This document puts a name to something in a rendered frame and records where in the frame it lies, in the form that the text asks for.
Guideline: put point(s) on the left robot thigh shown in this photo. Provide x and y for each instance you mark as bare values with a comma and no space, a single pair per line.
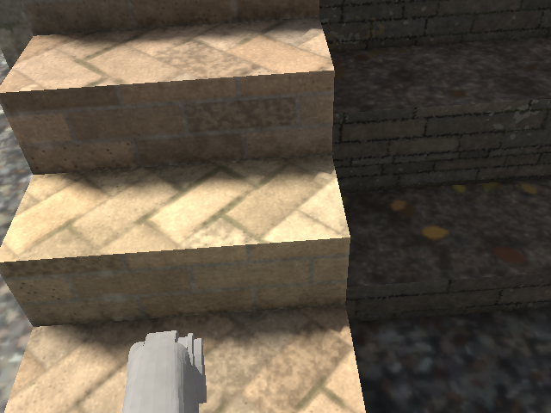
166,375

